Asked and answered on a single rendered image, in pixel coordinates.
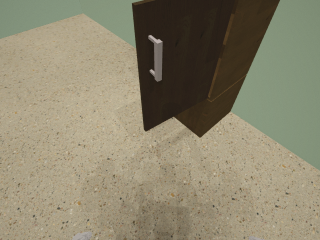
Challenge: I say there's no cupboard door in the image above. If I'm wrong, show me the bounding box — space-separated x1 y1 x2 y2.
132 0 235 132

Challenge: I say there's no handle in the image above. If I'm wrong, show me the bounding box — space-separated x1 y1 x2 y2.
148 35 163 82

